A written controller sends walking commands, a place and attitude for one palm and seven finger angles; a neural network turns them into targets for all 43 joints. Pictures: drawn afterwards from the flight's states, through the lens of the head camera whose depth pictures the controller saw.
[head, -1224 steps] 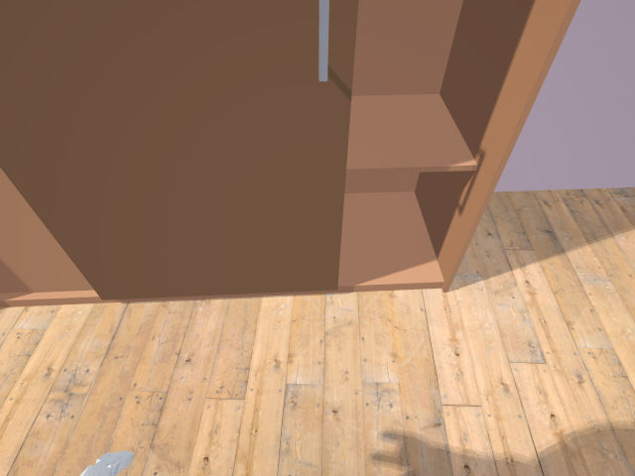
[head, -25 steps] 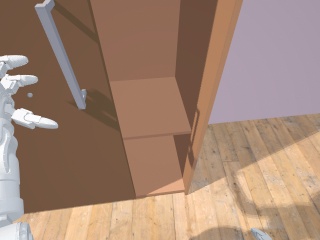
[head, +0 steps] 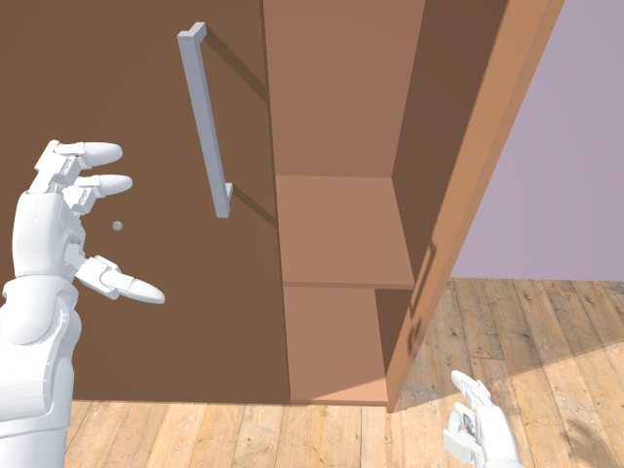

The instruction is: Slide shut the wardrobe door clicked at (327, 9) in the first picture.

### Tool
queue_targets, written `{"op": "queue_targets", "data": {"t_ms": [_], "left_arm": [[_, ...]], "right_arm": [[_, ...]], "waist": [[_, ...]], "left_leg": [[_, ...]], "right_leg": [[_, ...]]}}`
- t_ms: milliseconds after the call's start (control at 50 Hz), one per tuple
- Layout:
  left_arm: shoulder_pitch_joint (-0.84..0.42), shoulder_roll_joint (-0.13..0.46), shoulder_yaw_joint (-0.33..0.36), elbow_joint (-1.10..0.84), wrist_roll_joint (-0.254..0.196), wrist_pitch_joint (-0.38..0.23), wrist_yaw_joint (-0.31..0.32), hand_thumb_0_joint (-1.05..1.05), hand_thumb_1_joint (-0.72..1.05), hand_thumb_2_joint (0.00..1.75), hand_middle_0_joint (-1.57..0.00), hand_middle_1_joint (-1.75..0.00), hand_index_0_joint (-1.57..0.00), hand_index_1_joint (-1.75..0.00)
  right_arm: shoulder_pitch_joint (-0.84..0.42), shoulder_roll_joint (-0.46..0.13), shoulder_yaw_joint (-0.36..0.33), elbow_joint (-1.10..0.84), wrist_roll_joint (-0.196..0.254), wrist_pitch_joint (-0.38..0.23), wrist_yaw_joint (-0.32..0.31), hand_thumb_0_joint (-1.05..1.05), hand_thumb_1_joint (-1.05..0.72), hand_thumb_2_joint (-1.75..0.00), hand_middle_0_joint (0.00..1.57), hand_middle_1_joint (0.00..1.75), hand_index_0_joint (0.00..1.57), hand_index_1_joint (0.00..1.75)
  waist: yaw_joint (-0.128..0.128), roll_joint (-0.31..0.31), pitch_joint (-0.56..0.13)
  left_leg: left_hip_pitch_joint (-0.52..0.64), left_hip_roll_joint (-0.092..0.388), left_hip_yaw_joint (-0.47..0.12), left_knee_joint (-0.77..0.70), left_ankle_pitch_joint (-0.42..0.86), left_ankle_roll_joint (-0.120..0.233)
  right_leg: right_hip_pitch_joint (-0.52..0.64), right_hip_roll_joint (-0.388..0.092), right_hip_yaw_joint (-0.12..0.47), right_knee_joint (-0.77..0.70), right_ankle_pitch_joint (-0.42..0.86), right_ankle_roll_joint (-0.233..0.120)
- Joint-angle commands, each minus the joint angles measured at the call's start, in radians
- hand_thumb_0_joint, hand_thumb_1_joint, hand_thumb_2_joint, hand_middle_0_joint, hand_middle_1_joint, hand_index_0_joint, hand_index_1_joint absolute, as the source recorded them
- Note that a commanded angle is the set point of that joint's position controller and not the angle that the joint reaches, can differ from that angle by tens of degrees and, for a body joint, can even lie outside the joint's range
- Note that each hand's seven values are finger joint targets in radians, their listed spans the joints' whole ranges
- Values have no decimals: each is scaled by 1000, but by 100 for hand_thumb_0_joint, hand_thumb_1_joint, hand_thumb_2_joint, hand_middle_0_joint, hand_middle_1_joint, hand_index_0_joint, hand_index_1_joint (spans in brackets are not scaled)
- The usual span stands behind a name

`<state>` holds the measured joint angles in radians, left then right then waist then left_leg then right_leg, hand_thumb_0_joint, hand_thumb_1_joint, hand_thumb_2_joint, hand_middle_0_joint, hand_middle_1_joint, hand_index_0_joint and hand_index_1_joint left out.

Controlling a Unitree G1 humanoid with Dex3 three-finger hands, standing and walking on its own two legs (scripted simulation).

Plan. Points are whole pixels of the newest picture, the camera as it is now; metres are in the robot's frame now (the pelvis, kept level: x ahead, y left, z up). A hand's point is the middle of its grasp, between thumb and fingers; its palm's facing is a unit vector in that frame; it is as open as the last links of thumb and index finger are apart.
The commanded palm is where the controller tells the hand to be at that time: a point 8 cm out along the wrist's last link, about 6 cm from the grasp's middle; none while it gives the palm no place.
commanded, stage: draw the hand back to the body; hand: left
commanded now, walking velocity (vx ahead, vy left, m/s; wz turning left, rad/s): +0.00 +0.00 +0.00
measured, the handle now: (212, 131) +0.44 +0.20 +0.24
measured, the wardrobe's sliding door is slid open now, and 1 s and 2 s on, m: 0.31 0.31 0.31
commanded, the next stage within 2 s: step back with the hand held close in 1.62 s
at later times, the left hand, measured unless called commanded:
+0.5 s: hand (117, 264) +0.25 +0.25 +0.18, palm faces +0.21 -0.98 -0.05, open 14.7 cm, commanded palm +0.20 +0.29 +0.20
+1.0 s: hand (140, 287) +0.23 +0.21 +0.17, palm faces +0.42 -0.83 -0.37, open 11.3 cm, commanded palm +0.18 +0.26 +0.18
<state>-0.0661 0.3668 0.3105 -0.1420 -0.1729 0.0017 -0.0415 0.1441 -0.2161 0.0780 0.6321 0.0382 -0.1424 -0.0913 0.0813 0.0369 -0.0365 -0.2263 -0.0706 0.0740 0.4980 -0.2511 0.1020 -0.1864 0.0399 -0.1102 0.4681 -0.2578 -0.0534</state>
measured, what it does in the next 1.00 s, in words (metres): stands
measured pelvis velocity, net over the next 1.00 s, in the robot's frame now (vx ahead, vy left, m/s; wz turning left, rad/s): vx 0.01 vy -0.04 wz -0.02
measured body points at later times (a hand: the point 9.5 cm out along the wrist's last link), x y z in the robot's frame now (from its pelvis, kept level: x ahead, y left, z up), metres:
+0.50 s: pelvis +0.00 -0.02 +0.00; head -0.04 -0.04 +0.45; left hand +0.23 +0.30 +0.19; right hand +0.22 -0.24 -0.05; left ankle +0.01 +0.04 -0.74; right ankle +0.00 -0.09 -0.74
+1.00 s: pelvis +0.01 -0.04 +0.01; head -0.01 -0.08 +0.45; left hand +0.20 +0.26 +0.19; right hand +0.18 -0.28 -0.09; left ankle +0.01 +0.04 -0.74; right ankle +0.00 -0.09 -0.74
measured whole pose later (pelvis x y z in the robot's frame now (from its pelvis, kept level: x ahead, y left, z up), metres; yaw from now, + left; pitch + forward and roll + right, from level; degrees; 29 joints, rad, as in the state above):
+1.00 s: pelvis +0.01 -0.04 +0.01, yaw -1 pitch -4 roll +0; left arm 0.36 0.37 0.33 -0.27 -0.12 -0.11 0.10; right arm 0.22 -0.25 0.01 0.69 0.03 -0.14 -0.05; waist 0.05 0.08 0.00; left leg -0.12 -0.03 0.07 0.42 -0.24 0.05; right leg -0.07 0.09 -0.10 0.36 -0.23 -0.11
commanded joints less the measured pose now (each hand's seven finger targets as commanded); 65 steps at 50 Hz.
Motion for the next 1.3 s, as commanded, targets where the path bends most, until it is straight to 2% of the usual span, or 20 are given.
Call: {"op": "queue_targets", "data": {"t_ms": [0, 20, 40, 80, 160, 200, 300, 400, 480, 520, 540, 580, 620, 760, 820, 860, 940, 1000, 1100, 1280], "left_arm": [[-327, 252, 116, -189, -17, -27, 11, 0, -55, 20, -25, -115, -25, -115], [-313, 256, 129, -179, -22, -17, 12, 0, -55, 20, -25, -115, -25, -115], [-279, 213, 96, -30, -136, 101, -75, 0, -55, 20, -25, -115, -25, -115], [-373, 281, 133, -146, -162, 191, -145, 0, -55, 20, -25, -115, -25, -115], [-355, 306, 146, -157, -205, 341, -232, 0, -55, 20, -25, -115, -25, -115], [-312, 345, 196, -244, -201, 343, -229, 0, -55, 20, -25, -115, -25, -115], [-175, 302, 232, -158, -218, 305, -183, 0, -55, 20, -25, -115, -25, -115], [-193, 279, 182, -173, -196, 334, -176, 0, -55, 20, -25, -115, -25, -115], [-239, 307, 178, -320, -186, 282, -190, 0, -44, 25, -25, -109, -25, -109], [-228, 307, 185, -357, -195, 242, -190, 0, -37, 29, -24, -104, -24, -104], [-158, 391, 209, -406, -31, 118, -21, 0, -33, 31, -24, -102, -24, -102], [72, 195, 111, -247, -19, 58, 62, 0, -26, 34, -24, -98, -24, -98], [76, 235, 142, -252, -3, -3, 98, 0, -19, 37, -24, -94, -24, -94], [67, 249, 135, -350, 42, -142, 155, 0, 7, 50, -23, -79, -23, -79], [178, 250, 154, -361, 47, -160, 164, 0, 17, 55, -22, -73, -22, -73], [249, 239, 154, -351, 49, -170, 162, 0, 25, 58, -22, -68, -22, -68], [337, 206, 138, -302, 47, -172, 148, 0, 39, 65, -22, -60, -22, -60], [356, 212, 146, -304, 49, -179, 141, 0, 50, 71, -21, -53, -21, -53], [407, 220, 150, -404, 55, -194, 140, 0, 68, 80, -21, -43, -21, -43], [439, 201, 142, -382, 56, -180, 142, 0, 90, 90, -20, -30, -20, -30]], "right_arm": [[-105, -133, -49, -119, 5, -30, -22, 0, -90, -90, 20, 30, 20, 30], [-111, -131, -49, -124, 7, -28, -25, 0, -90, -90, 20, 30, 20, 30], [-130, -150, -42, -110, 37, -26, -42, 0, -90, -90, 20, 30, 20, 30], [-169, -147, -35, -137, 50, -29, -66, 0, -90, -90, 20, 30, 20, 30], [-201, -146, -19, -160, 65, -48, -60, 0, -90, -90, 20, 30, 20, 30], [-206, -134, -15, -174, 58, -53, -45, 0, -90, -90, 20, 30, 20, 30], [-179, -142, -26, -146, 52, -56, -22, 0, -90, -90, 20, 30, 20, 30], [-189, -147, -32, -155, 61, -48, -23, 0, -90, -90, 20, 30, 20, 30], [-193, -138, -30, -179, 59, -68, -26, 0, -90, -90, 20, 30, 20, 30], [-191, -134, -26, -173, 55, -80, -28, 0, -90, -90, 20, 30, 20, 30], [-137, -160, -61, -164, -4, -98, 4, 0, -90, -90, 20, 30, 20, 30], [-112, -151, -60, -132, -4, -90, 29, 0, -90, -90, 20, 30, 20, 30], [-112, -149, -72, -126, -2, -68, 38, 0, -90, -90, 20, 30, 20, 30], [-118, -140, -87, -124, -3, -71, 35, 0, -90, -90, 20, 30, 20, 30], [-112, -144, -94, -124, -11, -73, 34, 0, -90, -90, 20, 30, 20, 30], [-105, -143, -101, -124, -10, -70, 36, 0, -90, -90, 20, 30, 20, 30], [-99, -143, -108, -121, -6, -49, 40, 0, -90, -90, 20, 30, 20, 30], [-98, -142, -113, -124, -4, -37, 40, 0, -90, -90, 20, 30, 20, 30], [-97, -133, -109, -140, -12, -37, 42, 0, -90, -90, 20, 30, 20, 30], [-92, -130, -113, -146, -15, -9, 30, 0, -90, -90, 20, 30, 20, 30]], "waist": [[-30, 47, -124], [-28, 45, -124], [-40, 30, -133], [-24, 62, -191], [-8, 86, -219], [7, 83, -231], [-6, -19, -87], [-21, 58, -63], [-27, 103, -169], [-30, 87, -165], [-12, 91, -72], [-32, -19, 17], [-34, -53, 15], [-27, 130, -88], [-15, 55, -128], [-13, -16, -111], [-20, -60, -15], [-17, -26, -1], [-8, 63, -80], [-23, -41, -16]], "left_leg": [[172, 102, -179, -99, 199, -127], [162, 99, -176, -105, 181, -125], [167, 107, -202, -137, 139, -138], [204, 94, -189, -123, 180, -119], [233, 86, -200, -114, 287, -121], [248, 87, -200, -104, 326, -120], [165, 94, -191, -114, 203, -104], [140, 89, -179, -113, 100, -88], [202, 83, -168, -91, 163, -74], [200, 83, -162, -84, 170, -67], [112, 85, -168, -74, 143, -63], [70, 102, -166, -99, 69, -75], [60, 98, -142, -96, 39, -65], [154, 92, -120, -114, 67, -56], [154, 93, -117, -111, 169, -51], [152, 95, -111, -105, 213, -48], [131, 101, -103, -108, 208, -45], [129, 99, -96, -101, 199, -44], [164, 94, -95, -93, 280, -48], [150, 93, -86, -89, 225, -40]], "right_leg": [[-85, -16, 72, -72, 131, 5], [-78, -17, 72, -77, 122, 5], [-18, -27, 73, -88, 136, 5], [24, -30, 78, -98, 169, 7], [61, -35, 70, -90, 245, 1], [62, -31, 66, -91, 253, 1], [-4, -28, 68, -111, 166, 8], [-26, -40, 95, -122, 95, 13], [18, -40, 102, -112, 143, 16], [28, -37, 105, -118, 156, 19], [-3, -58, 153, -172, 127, 9], [-24, -73, 141, -177, 79, 7], [1, -88, 171, -214, 26, 11], [64, -92, 170, -208, 54, 7], [123, -88, 166, -180, 192, 13], [122, -88, 163, -170, 257, 21], [79, -89, 167, -187, 249, 28], [76, -93, 174, -199, 238, 31], [126, -94, 170, -168, 359, 29], [81, -96, 190, -202, 322, 50]]}}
